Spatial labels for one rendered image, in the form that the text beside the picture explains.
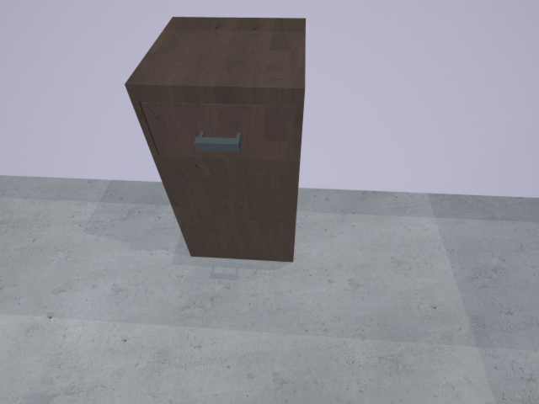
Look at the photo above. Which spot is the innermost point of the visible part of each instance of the drawer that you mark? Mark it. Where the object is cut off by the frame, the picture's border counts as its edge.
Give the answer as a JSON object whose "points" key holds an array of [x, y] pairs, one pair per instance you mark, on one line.
{"points": [[266, 130]]}

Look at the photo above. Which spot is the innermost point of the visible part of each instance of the handle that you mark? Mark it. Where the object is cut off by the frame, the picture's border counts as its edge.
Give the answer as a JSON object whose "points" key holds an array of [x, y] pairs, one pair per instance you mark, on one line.
{"points": [[217, 144]]}

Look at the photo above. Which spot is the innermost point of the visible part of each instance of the cabinet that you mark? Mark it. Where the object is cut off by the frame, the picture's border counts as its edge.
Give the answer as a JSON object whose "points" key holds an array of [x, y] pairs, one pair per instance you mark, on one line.
{"points": [[228, 207]]}

